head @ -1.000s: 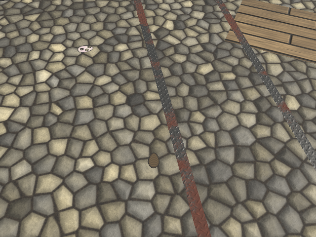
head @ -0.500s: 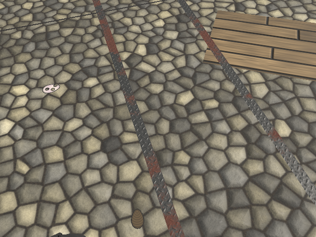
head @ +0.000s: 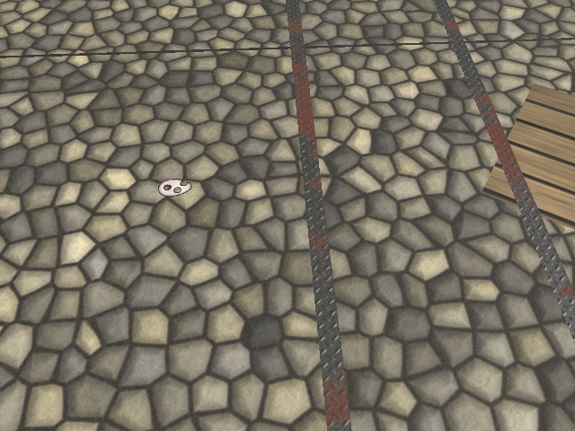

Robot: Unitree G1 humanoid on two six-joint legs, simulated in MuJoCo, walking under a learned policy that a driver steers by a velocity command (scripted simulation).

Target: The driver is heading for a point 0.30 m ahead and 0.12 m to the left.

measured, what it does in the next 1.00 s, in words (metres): walks ahead: left foot, then right foot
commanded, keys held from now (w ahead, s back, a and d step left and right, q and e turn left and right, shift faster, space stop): w+q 0.14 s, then no key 0.86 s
